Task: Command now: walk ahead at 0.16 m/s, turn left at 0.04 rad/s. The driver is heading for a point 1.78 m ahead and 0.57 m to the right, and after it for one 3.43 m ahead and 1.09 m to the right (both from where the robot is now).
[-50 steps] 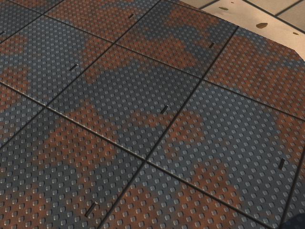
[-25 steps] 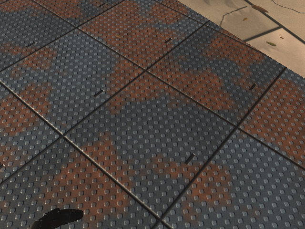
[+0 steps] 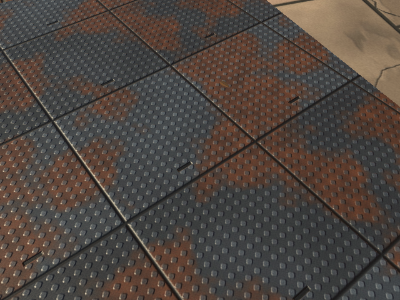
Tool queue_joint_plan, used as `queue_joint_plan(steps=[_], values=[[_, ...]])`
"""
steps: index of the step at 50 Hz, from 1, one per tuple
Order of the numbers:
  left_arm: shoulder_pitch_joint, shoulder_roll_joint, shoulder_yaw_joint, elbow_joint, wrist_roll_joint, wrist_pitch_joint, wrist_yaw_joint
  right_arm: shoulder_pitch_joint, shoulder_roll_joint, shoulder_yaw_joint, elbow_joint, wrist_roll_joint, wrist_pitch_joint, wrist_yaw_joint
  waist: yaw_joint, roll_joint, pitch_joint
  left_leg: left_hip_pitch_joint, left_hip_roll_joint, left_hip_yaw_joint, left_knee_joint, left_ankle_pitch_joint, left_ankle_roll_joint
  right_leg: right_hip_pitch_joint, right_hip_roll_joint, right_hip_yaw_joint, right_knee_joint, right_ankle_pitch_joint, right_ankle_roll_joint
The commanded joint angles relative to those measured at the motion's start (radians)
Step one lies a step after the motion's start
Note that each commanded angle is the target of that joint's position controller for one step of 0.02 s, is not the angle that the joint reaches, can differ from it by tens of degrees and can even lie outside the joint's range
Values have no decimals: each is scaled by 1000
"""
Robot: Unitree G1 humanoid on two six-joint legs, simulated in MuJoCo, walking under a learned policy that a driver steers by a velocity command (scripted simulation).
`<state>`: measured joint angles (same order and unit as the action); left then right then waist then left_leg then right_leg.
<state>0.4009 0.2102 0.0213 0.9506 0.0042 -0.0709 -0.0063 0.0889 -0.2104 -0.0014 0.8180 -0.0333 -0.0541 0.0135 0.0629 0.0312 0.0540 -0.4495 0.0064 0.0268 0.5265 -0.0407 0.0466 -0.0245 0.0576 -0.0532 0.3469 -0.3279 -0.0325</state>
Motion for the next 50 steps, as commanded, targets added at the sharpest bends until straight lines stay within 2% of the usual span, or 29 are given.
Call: queue_joint_plan(steps=[1, 2, 3, 4, 5, 6, 7, 9, 11, 15, 19, 21, 22, 23, 24, 25, 26, 27, 28, 29, 30, 32, 36, 41, 45, 47, 48, 49, 50], values=[[17, 128, 21, -48, -8, -6, 15, 246, -157, -41, 38, -22, -34, -23, -115, -4, -168, 424, 118, -109, -95, 472, 50, -134, -159, 59, 279, 541, -33], [171, 30, -6, -36, -37, 3, 19, 291, -198, -51, 42, -17, -25, -27, -75, 165, -321, 630, 375, -341, -29, 865, 216, -274, -61, 12, 505, -38, -4], [146, 81, 8, -7, -29, 33, 30, 286, -139, -39, 41, 29, -14, -21, -105, 134, -363, 564, 409, -410, -70, 853, 286, -283, -22, 71, 612, -328, -2], [88, 102, 17, -19, -11, 49, 30, 226, -120, -31, 33, 36, -10, -22, -85, 91, -256, 475, 372, -348, -121, 707, 273, -331, -34, 101, 654, -349, -1], [33, 97, 19, -24, 6, 59, 28, 167, -104, -25, 25, 27, -5, -30, -72, 62, -173, 394, 335, -305, -170, 550, 240, -359, -48, 103, 665, -301, 2], [0, 94, 22, -29, 12, 68, 25, 125, -97, -22, 18, 23, 0, -42, -53, 62, -117, 314, 301, -247, -216, 463, 204, -350, -69, 106, 642, -238, 9], [-1, 93, 25, -29, 18, 78, 23, 93, -106, -25, 16, 25, 5, -51, -27, 79, -96, 248, 269, -191, -244, 399, 177, -320, -79, 96, 629, -188, 20], [20, 89, 32, -18, 20, 93, 21, 97, -125, -35, 12, 21, 9, -55, -20, 61, -127, 228, 254, -134, -246, 371, 178, -298, -64, 65, 673, -145, 34], [-2, 83, 38, -29, 17, 107, 21, 96, -128, -42, 11, 20, 16, -58, -21, 50, -130, 207, 257, -103, -265, 226, 190, -319, -71, 53, 679, -134, 41], [-86, 78, 42, -77, 22, 131, 15, 96, -136, -54, 11, 9, 37, -64, -43, 90, -97, 174, 260, -77, -303, -103, 187, -352, -88, 26, 583, -106, 34], [-109, 82, 44, -114, 18, 136, 3, 96, -163, -68, 10, 6, 53, -61, -56, 85, -114, 180, 296, -64, -283, -167, 185, -306, -83, -6, 475, -118, 12], [-94, 87, 46, -125, 14, 134, -5, 87, -182, -77, 8, 7, 61, -59, -50, 84, -121, 171, 308, -52, -260, -194, 164, -254, -75, -22, 392, -111, -11], [-65, 86, 46, -123, 13, 132, -9, 72, -193, -82, 4, 11, 67, -60, -31, 73, -120, 147, 302, -30, -233, -215, 137, -196, -66, -34, 306, -68, -29], [-33, 92, 49, -118, 15, 127, -12, 67, -194, -85, 4, 14, 73, -59, -15, 45, -104, 99, 285, 7, -180, -238, 92, -131, -58, -24, 187, -11, -50], [-23, 122, 56, -121, 20, 118, -12, 105, -172, -87, 15, 9, 82, -52, -16, -71, -64, 34, 234, 74, -41, -320, 20, -107, -112, 105, 13, 6, -73], [-56, 249, 82, -165, 26, 113, -3, 135, -87, -70, -22, 15, 91, -46, -44, -346, -27, -184, 59, 179, 226, -531, -76, -94, -401, 549, -146, -7, -156], [-27, 299, 99, -156, 32, 113, 13, 13, -127, -74, -58, 7, 99, -58, 4, -267, 61, -192, -3, 33, 379, -541, -80, -265, -453, 592, -179, 137, -238], [-59, 254, 90, -152, 29, 110, 25, 11, -120, -74, -61, 18, 102, -54, -42, -179, 64, -149, 17, -30, 455, -446, -77, -294, -377, 483, -148, 156, -225], [-124, 223, 82, -165, 17, 108, 28, 42, -125, -76, -45, 24, 97, -47, -79, -147, 63, -138, 16, -45, 467, -358, -71, -299, -306, 401, -131, 141, -188], [-180, 218, 82, -189, 16, 107, 25, 69, -139, -82, -29, 15, 90, -43, -96, -146, 29, -142, 5, -45, 490, -308, -64, -252, -257, 360, -114, 175, -165], [-194, 200, 78, -203, 9, 103, 23, 98, -150, -86, -13, 0, 87, -37, -95, -152, -8, -143, 0, -38, 525, -287, -64, -204, -236, 333, -89, 288, -169], [-157, 185, 76, -205, 1, 95, 14, 105, -143, -88, -16, 3, 85, -31, -82, -115, -73, -145, -4, -46, 558, -290, -74, -117, -234, 329, -50, 439, -184], [-81, 204, 86, -196, 2, 92, 21, 55, -129, -79, -51, 16, 90, -40, -38, -145, -77, -188, 0, -62, 451, -317, -95, -8, -239, 384, -22, 467, -202], [-84, 207, 82, -205, 16, 95, 22, 58, -125, -68, -62, 23, 90, -44, -18, -157, -98, -56, -8, -50, 302, -373, -80, -33, -247, 402, 1, 509, -215], [-141, 211, 75, -210, 21, 100, 17, 96, -126, -62, -62, 34, 86, -49, -34, -164, -99, 110, -31, -34, 154, -383, -49, -115, -238, 422, 25, 549, -192], [-183, 205, 68, -208, 11, 105, 19, 153, -110, -57, -45, 33, 79, -53, -74, -143, -96, 241, -40, -19, -56, -264, -31, -163, -210, 418, 59, 516, -149], [-193, 189, 60, -208, 4, 104, 21, 177, -109, -54, -37, 26, 69, -57, -90, -114, -93, 343, -13, -48, -208, -134, -21, -224, -181, 412, 78, 416, -102], [-168, 135, 43, -213, 4, 98, 20, 168, -160, -58, -46, 5, 57, -64, -64, 13, -103, 412, 144, -215, -299, -131, 6, -292, -112, 355, 159, 235, -46], [-127, 103, 34, -213, -6, 97, 23, 88, -232, -62, -76, 6, 52, -58, -17, 151, -81, 375, 316, -408, -319, 80, 91, -361, 42, 216, 215, -47, -8]])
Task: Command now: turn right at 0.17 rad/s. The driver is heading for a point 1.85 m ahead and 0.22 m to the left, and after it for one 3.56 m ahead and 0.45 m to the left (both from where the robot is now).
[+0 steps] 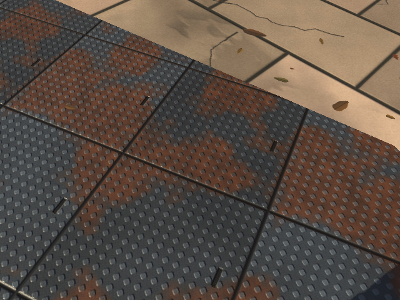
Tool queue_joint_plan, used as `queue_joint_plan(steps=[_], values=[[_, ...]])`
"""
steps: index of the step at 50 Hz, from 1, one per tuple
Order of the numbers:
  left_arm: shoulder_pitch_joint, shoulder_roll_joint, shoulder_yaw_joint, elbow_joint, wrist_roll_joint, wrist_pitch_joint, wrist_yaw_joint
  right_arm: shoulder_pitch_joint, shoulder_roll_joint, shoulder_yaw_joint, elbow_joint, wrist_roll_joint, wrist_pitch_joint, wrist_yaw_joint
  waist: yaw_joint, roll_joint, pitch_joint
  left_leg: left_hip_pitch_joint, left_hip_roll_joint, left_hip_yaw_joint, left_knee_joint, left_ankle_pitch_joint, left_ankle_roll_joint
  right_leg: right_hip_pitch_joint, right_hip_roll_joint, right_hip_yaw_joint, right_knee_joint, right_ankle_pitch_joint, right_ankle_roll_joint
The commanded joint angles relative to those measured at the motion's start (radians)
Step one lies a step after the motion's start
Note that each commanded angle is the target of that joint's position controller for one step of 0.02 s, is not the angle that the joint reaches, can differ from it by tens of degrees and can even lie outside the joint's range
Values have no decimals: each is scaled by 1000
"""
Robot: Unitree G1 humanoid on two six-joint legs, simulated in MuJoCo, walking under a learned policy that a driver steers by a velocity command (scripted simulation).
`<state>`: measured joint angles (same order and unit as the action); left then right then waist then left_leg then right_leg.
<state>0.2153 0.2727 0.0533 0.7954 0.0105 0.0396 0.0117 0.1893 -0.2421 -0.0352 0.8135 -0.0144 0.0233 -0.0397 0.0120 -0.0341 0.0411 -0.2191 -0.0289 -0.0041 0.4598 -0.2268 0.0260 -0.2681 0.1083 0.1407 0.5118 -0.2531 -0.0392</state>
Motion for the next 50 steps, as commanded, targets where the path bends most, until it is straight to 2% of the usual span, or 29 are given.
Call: queue_joint_plan(steps=[1, 2, 3, 4, 5, 8, 11, 15, 17, 19, 20, 21, 22, 23, 24, 25, 27, 30, 33, 38, 41, 43, 44, 45, 46, 47, 48, 49, 50], values=[[42, 100, 17, -38, 3, -4, 10, -9, -171, -23, -61, -10, -27, 3, 0, 219, -76, 29, 399, -377, -220, 309, 207, -21, -34, -22, 177, -279, 9], [37, 104, 17, -27, 2, -1, 6, -10, -121, -9, -56, -11, -33, 13, 3, 179, -67, 31, 347, -344, -252, 144, 209, -22, -44, -20, 224, -251, 8], [23, 98, 16, -20, 10, -3, 0, 1, -124, -11, -40, -13, -32, 18, -4, 186, -30, 45, 291, -313, -287, -91, 179, -72, -47, -35, 248, -209, 10], [13, 110, 20, -16, 25, -7, -10, 37, -148, -22, -21, -13, -28, 20, -19, 219, 4, 86, 257, -312, -319, -234, 160, -144, -46, -65, 301, -184, 14], [7, 114, 22, -12, 35, -11, -21, 67, -154, -26, -6, -7, -27, 19, -26, 223, 26, 132, 250, -319, -337, -276, 161, -208, -56, -74, 332, -171, 22], [-34, 87, 15, -2, 30, -29, -37, 114, -150, -34, 23, 2, -39, 24, -44, 154, 39, 222, 243, -301, -352, -253, 172, -288, -83, -119, 324, -134, 43], [-87, 61, 7, -8, 25, -46, -44, 143, -152, -42, 50, -1, -60, 28, -61, 159, 23, 232, 240, -271, -349, -204, 186, -267, -104, -152, 249, -111, 48], [-117, 53, 1, -14, 20, -60, -44, 159, -162, -52, 71, -5, -69, 38, -65, 168, 25, 150, 250, -252, -340, -209, 202, -163, -111, -182, 117, -123, 22], [-86, 52, 1, -4, 16, -67, -40, 140, -169, -57, 72, -1, -68, 45, -39, 160, 31, 51, 246, -230, -322, -206, 195, -35, -100, -205, 24, -77, -1], [28, 49, 3, 42, 20, -78, -29, 107, -166, -58, 71, 9, -64, 49, 26, 110, 25, -114, 206, -182, -227, -227, 164, 208, -73, -228, -102, 25, -22], [131, 77, 12, 78, 21, -87, -19, 94, -132, -48, 64, 3, -68, 48, 69, 59, -7, -227, 167, -145, -126, -250, 136, 371, -102, -174, -130, -26, -32], [257, 152, 27, 99, 35, -99, -7, 52, -50, -23, 30, -3, -73, 53, 128, -125, -45, -349, 69, -27, 166, -271, 90, 481, -322, 115, -279, -278, -63], [318, 270, 57, 115, 20, -98, -7, 18, -45, -20, -11, 0, -78, 53, 137, -267, -13, -538, -35, 54, 395, -343, 78, 457, -511, 491, -436, -555, -171], [238, 205, 43, 103, 20, -95, -8, 24, -132, -41, 3, -17, -74, 53, 78, -98, 68, -555, 43, -32, 533, -277, 93, 358, -504, 459, -423, -565, -196], [145, 144, 25, 74, 14, -99, -15, 56, -126, -43, 25, -13, -76, 68, 24, -55, 86, -532, 72, -51, 557, -179, 92, 300, -441, 367, -414, -481, -173], [102, 110, 16, 63, 13, -106, -20, 84, -115, -41, 43, -8, -79, 77, -4, -46, 77, -498, 94, -44, 550, -112, 78, 276, -391, 268, -426, -354, -148], [109, 86, 6, 73, 9, -123, -16, 74, -101, -37, 57, -25, -73, 86, -11, -41, 54, -467, 114, -10, 553, -16, 45, 274, -328, 124, -433, -96, -130], [190, 75, 2, 121, 0, -135, -18, -2, -79, -30, 34, -27, -62, 91, -3, -37, 50, -512, 123, 25, 548, 59, 9, 297, -304, 23, -415, 201, -144], [237, 67, -4, 152, 1, -135, -17, -120, -64, -20, -11, -25, -59, 92, 16, -38, 70, -534, 116, 57, 443, 113, -17, 289, -287, -38, -406, 363, -153], [274, 84, -5, 191, 5, -136, -9, -257, -47, -2, -64, -15, -60, 91, 36, -52, 93, -411, 77, 99, 190, 189, 14, 295, -298, -85, -401, 497, -145], [251, 101, -3, 205, 7, -134, -1, -217, -67, -9, -61, -14, -66, 78, -3, -53, 67, -299, 37, 111, 119, 133, 70, 360, -326, -107, -314, 746, -126], [227, 121, 3, 210, 14, -127, 3, -16, -105, -29, 3, -14, -76, 59, -92, -58, -51, -73, -24, 123, 78, 73, 111, 381, -311, -134, -62, 984, -98], [218, 118, 1, 207, 11, -122, 2, 157, -133, -44, 59, -24, -85, 48, -163, -31, -144, 159, -3, 98, 30, 100, 137, 279, -273, -163, 157, 880, -81], [265, 51, -17, 176, -8, -122, -6, 300, -227, -68, 83, -51, -90, 35, -176, 106, -279, 445, 251, -205, 9, -72, 199, 14, -197, -205, 493, 483, -57], [347, 8, -17, 179, -26, -125, -13, 302, -266, -80, 89, -33, -82, 44, -119, 296, -391, 578, 456, -703, -159, -128, 308, -247, -6, -152, 808, -247, -33], [264, 91, 4, 170, -4, -122, -8, 186, -230, -75, 74, -3, -77, 51, -91, 155, -264, 459, 411, -641, -197, -173, 288, -332, -74, -50, 865, -191, -54], [186, 83, 4, 149, -1, -128, -13, 94, -157, -56, 60, 2, -82, 52, -65, 92, -123, 304, 380, -481, -216, -141, 267, -348, -124, -64, 827, -105, -59], [156, 56, 0, 146, 0, -131, -17, 59, -103, -41, 64, -3, -91, 53, -39, 51, -48, 180, 332, -375, -255, -45, 235, -314, -163, -75, 755, -56, -62], [147, 44, 0, 143, 15, -120, -21, 54, -81, -32, 79, -2, -100, 50, -10, 68, -20, 106, 289, -301, -275, 20, 207, -271, -188, -75, 696, -37, -56]])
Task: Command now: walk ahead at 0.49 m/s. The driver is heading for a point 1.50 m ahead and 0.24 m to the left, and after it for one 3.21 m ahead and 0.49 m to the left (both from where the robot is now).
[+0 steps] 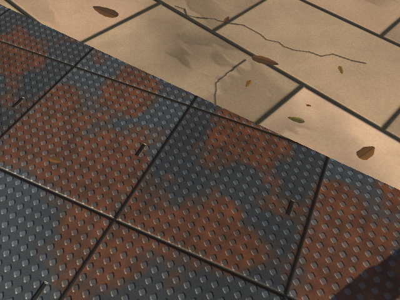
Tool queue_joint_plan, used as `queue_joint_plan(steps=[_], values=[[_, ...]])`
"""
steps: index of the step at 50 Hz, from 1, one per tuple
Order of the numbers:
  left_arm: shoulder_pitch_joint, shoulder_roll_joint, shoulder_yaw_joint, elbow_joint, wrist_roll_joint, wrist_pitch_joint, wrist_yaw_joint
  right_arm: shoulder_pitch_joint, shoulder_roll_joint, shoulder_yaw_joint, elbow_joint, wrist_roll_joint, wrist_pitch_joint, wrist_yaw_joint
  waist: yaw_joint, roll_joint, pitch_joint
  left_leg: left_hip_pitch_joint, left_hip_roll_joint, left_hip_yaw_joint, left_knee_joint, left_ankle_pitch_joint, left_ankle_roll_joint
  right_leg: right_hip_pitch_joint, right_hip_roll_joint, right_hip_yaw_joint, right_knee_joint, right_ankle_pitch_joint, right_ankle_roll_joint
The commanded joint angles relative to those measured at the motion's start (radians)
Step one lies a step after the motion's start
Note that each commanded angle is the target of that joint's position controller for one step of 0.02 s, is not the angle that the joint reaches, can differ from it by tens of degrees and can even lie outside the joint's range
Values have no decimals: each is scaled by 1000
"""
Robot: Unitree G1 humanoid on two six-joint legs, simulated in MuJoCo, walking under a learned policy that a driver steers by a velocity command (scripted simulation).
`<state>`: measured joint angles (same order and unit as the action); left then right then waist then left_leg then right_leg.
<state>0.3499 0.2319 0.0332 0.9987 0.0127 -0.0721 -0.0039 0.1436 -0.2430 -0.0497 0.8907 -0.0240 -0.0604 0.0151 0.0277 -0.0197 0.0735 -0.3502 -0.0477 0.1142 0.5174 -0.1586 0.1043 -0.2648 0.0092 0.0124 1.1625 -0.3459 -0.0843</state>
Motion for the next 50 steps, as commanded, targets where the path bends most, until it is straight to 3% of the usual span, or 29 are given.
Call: queue_joint_plan(steps=[1, 4, 10, 13, 17, 20, 21, 22, 23, 24, 25, 26, 27, 29, 32, 37, 40, 44, 47, 48, 49, 50], values=[[41, 65, 15, -47, 24, 7, -12, 101, -64, -12, 14, 7, -23, -7, -3, 59, -48, 183, 283, -363, -353, -4, 114, -223, -98, 46, 17, 67, -1], [1, 47, 14, -59, 28, 30, -25, 167, -81, -14, 52, 15, -46, -6, 9, 64, -31, 167, 259, -281, -390, 112, 123, -251, -112, 15, -54, 105, 25], [-259, 45, 7, -145, 18, 33, -34, 273, -80, -5, 94, 19, -44, -7, -42, 60, 23, 249, 205, -177, -420, 247, 88, -388, -121, -50, -333, 318, 70], [-353, 32, -4, -174, 12, 29, -33, 330, -82, -1, 116, 16, -44, -13, -74, 73, 26, 311, 205, -152, -403, 342, 73, -367, -92, -83, -468, 377, 64], [-431, 43, -4, -209, 12, 21, -28, 380, -87, 1, 145, 3, -35, -26, -91, 80, 35, 455, 248, -155, -347, 475, 85, -378, -62, -94, -564, 323, 31], [-347, 67, 8, -194, 12, 8, -18, 340, -109, -4, 147, -3, -30, -35, -32, 99, -9, 499, 264, -133, -207, 785, 65, -225, -3, -113, -623, 198, -20], [-235, 85, 19, -159, 13, 2, -10, 327, -118, -6, 148, -5, -27, -34, 14, 101, -67, 497, 254, -123, -79, 883, 53, -100, 30, -122, -655, 176, -43], [-62, 110, 33, -103, 23, -8, 0, 307, -116, -4, 143, 3, -24, -32, 89, 78, -156, 410, 221, -91, 115, 818, 34, 125, 22, -109, -714, 233, -74], [122, 192, 57, -67, 50, -13, 14, 302, -83, 7, 108, 14, -28, -29, 145, -9, -284, 191, 171, -58, 413, 466, 17, 399, -194, 124, -713, 167, -130], [139, 266, 78, -59, 50, -4, 9, 434, 13, 20, 103, 48, -26, -17, 71, -236, -390, -180, -34, -45, 774, -353, -24, 639, -459, 623, -817, 140, -284], [56, 203, 69, -70, 10, 6, 0, 339, -100, -9, 107, 20, -21, -25, 67, -45, -303, -269, 16, -182, 831, -325, -4, 548, -398, 614, -866, 77, -248], [-47, 150, 54, -84, 0, 4, -3, 257, -93, -11, 75, 19, -28, -20, 30, -33, -157, -292, 60, -181, 791, -226, 0, 397, -364, 446, -896, 115, -214], [-91, 97, 41, -84, 6, -4, -7, 222, -73, -9, 70, 18, -31, -18, 5, 5, -92, -259, 92, -174, 739, -168, -3, 283, -319, 348, -933, 218, -186], [-95, 50, 25, -58, 2, -16, 0, 245, -37, -6, 78, -7, -7, -6, -50, -18, -56, -163, 126, -166, 654, -132, -23, 147, -249, 209, -977, 307, -135], [-25, 75, 28, -18, -4, -38, 2, 207, -15, -5, 65, -17, 18, 9, -66, -28, -37, -177, 137, -136, 585, -104, -54, 116, -225, 137, -1011, 398, -142], [50, 83, 24, 6, -3, -36, 1, -16, -21, 1, -13, -7, 24, 18, -27, -30, 13, -284, 160, -82, 349, 76, -90, 150, -178, 55, -1055, 442, -121], [102, 89, 22, 23, -2, -35, 3, -116, -9, 12, -45, 0, 20, 18, 5, -40, 20, -257, 137, -51, 199, 146, -87, 194, -175, 26, -1050, 494, -110], [157, 96, 23, 50, 8, -28, 13, -199, -27, 11, -81, 1, 13, 13, 27, -49, 35, -270, 115, -43, 98, 119, -55, 326, -220, 28, -1010, 568, -112], [127, 115, 29, 54, 15, -22, 22, -148, -47, 1, -78, -1, 1, 7, -16, -55, 13, -163, 74, -29, 34, 11, -9, 378, -240, 8, -900, 794, -90], [112, 123, 32, 54, 15, -20, 23, -59, -60, -9, -50, -3, -5, 0, -56, -57, -33, -48, 40, -16, 8, -16, 10, 375, -231, -6, -794, 917, -77], [94, 121, 30, 51, 11, -16, 21, 106, -77, -21, 7, -9, -15, -8, -126, -25, -117, 150, 14, -1, -56, 23, 35, 325, -191, -42, -608, 932, -58], [89, 95, 20, 26, 2, -17, 18, 290, -144, -43, 53, -32, -24, -20, -186, 39, -233, 419, 167, -168, -66, -31, 84, 132, -146, -71, -341, 675, -37]])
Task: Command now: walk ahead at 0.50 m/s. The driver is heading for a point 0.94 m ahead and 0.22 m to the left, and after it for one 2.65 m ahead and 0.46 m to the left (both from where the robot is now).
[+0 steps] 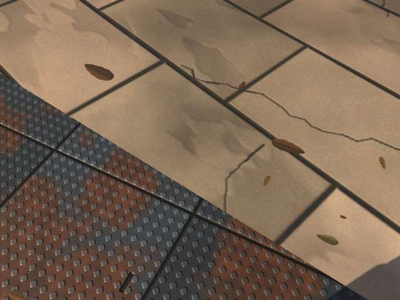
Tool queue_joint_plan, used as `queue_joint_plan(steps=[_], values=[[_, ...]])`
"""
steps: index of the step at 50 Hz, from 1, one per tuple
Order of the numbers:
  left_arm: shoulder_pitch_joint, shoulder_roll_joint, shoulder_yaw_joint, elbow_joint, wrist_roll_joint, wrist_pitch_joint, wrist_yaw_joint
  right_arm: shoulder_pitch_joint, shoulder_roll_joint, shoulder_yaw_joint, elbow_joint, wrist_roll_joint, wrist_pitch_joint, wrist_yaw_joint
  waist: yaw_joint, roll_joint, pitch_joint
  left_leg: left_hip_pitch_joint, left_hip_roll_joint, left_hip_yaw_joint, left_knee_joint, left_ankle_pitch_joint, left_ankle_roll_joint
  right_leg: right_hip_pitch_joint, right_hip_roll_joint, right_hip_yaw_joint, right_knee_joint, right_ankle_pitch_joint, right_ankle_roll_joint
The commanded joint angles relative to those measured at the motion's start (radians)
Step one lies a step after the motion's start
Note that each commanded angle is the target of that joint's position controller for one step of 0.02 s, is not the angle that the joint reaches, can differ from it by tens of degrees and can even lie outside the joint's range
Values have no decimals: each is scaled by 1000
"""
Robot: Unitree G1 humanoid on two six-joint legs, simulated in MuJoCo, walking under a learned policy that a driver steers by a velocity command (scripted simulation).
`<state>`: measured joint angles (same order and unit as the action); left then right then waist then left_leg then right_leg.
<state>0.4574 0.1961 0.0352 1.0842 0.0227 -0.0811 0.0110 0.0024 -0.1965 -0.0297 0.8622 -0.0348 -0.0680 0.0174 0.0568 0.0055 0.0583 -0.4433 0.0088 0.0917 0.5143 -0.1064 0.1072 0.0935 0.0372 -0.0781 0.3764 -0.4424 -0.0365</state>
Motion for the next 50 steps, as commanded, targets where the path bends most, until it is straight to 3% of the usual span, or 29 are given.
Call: queue_joint_plan(steps=[1, 2, 3, 4, 6, 9, 12, 17, 22, 25, 26, 27, 28, 29, 30, 31, 32, 34, 36, 40, 45, 48, 50], values=[[102, 23, -2, -81, -47, -7, -10, 513, -303, -92, 93, -32, -13, -23, -172, 254, -352, 799, 415, -649, -160, -176, 228, -598, 17, -27, 844, 83, -34], [38, 126, 26, -72, -19, -5, -7, 436, -258, -85, 85, 11, 3, -15, -162, 123, -320, 725, 392, -754, -252, -227, 221, -698, 11, 124, 945, -50, -50], [-49, 132, 33, -102, -15, -7, -9, 316, -205, -70, 65, 20, 3, -13, -117, 77, -156, 581, 359, -576, -259, -221, 189, -743, -48, 132, 940, 36, -58], [-95, 115, 29, -111, -14, -12, -13, 263, -140, -53, 59, 17, -5, -9, -98, 26, -87, 460, 314, -472, -294, -127, 161, -717, -83, 131, 883, 106, -58], [-85, 80, 27, -104, 10, 10, -20, 247, -81, -34, 83, 20, -20, -15, -40, 51, -35, 317, 230, -317, -335, 2, 98, -619, -124, 125, 781, 155, -43], [-99, 55, 26, -109, 18, 38, -34, 320, -100, -34, 119, 25, -41, -18, -21, 50, -33, 295, 203, -241, -362, 120, 100, -613, -128, 96, 727, 191, -17], [-230, 65, 25, -155, 17, 49, -40, 374, -117, -35, 136, 26, -42, -19, -40, 47, 9, 317, 191, -204, -404, 118, 102, -718, -152, 71, 628, 290, 10], [-416, 52, 11, -218, 3, 43, -43, 455, -111, -26, 159, 24, -38, -20, -86, 51, 38, 382, 164, -144, -406, 226, 83, -740, -134, 26, 378, 419, 25], [-525, 60, 6, -264, 0, 33, -39, 529, -115, -26, 192, 13, -31, -31, -117, 62, 54, 527, 202, -129, -355, 354, 91, -740, -99, 0, 240, 400, -11], [-479, 77, 14, -264, 0, 20, -33, 498, -133, -31, 196, 7, -27, -39, -75, 70, 33, 572, 220, -107, -250, 594, 72, -630, -57, -16, 177, 297, -59], [-401, 91, 23, -241, 1, 14, -26, 488, -139, -33, 197, 7, -25, -39, -42, 73, -5, 560, 213, -109, -152, 725, 60, -515, -25, -24, 154, 266, -76], [-242, 109, 36, -190, 5, 3, -17, 466, -141, -32, 194, 12, -21, -36, 29, 48, -83, 514, 179, -89, 22, 747, 43, -324, -1, -32, 84, 307, -98], [-58, 169, 57, -144, 29, -8, -5, 450, -122, -24, 170, 24, -23, -32, 94, -1, -196, 325, 136, -72, 267, 511, 26, -45, -128, 101, 70, 286, -139], [43, 284, 86, -137, 50, -8, -1, 553, -15, -2, 140, 68, -22, -22, 65, -216, -350, -37, -32, 2, 661, -120, -25, 260, -452, 563, 2, 180, -254], [-25, 248, 82, -148, 11, 9, -10, 525, -113, -32, 158, 44, -15, -29, 49, -129, -345, -123, -54, -128, 796, -376, -11, 179, -477, 708, -100, 142, -263], [-147, 190, 64, -168, -2, 12, -13, 450, -119, -40, 135, 34, -11, -28, -1, -77, -180, -161, 8, -151, 800, -300, -4, 27, -441, 540, -122, 106, -230], [-212, 121, 46, -176, -2, 4, -17, 404, -95, -36, 127, 31, -12, -24, -19, -35, -85, -148, 48, -149, 748, -232, -4, -107, -396, 419, -172, 145, -196], [-230, 64, 29, -156, -4, -10, -7, 402, -65, -39, 128, 9, 11, -13, -68, -69, -13, -78, 86, -145, 663, -179, -14, -249, -315, 243, -220, 247, -122], [-185, 68, 29, -139, -5, -28, -2, 403, -41, -40, 124, 3, 35, 0, -83, -68, -18, -68, 86, -132, 655, -148, -25, -266, -302, 162, -231, 346, -113], [-122, 96, 35, -122, -5, -43, 1, 270, -39, -42, 67, 5, 56, 14, -80, -64, 13, -204, 108, -110, 577, -19, -43, -226, -287, 37, -254, 440, -105], [-69, 100, 30, -109, -6, -42, 9, 86, -24, -25, -8, 8, 50, 30, -47, -67, 47, -203, 85, -33, 289, 117, -51, -175, -262, -87, -246, 574, -90], [-12, 120, 34, -90, -4, -35, 18, 2, -29, -19, -49, 3, 49, 37, -21, -66, 56, -192, 65, 23, 178, 99, -24, -78, -292, -129, -219, 670, -89], [1, 131, 37, -84, -1, -23, 23, -10, -41, -23, -64, 0, 48, 39, -28, -74, 51, -167, 40, 46, 136, 34, 6, -10, -309, -158, -161, 814, -85]])
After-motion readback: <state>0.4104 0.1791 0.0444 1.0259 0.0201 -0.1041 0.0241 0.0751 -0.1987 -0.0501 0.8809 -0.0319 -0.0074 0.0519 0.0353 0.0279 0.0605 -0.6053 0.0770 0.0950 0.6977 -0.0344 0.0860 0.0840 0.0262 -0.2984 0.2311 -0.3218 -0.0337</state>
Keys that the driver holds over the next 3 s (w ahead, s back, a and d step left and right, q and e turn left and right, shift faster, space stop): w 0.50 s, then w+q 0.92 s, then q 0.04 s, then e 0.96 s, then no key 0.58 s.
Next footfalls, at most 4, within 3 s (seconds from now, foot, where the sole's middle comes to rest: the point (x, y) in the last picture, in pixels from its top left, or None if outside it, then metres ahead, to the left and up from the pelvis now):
0.56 right None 0.46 -0.09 -0.76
1.10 left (182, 225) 0.71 0.12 -0.76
1.62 right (186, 150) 1.05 0.14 -0.76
2.14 left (147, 175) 0.92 0.28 -0.76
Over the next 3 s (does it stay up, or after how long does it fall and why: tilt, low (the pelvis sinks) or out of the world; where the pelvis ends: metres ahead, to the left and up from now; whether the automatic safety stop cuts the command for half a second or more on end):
stays up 0.88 0.15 0.02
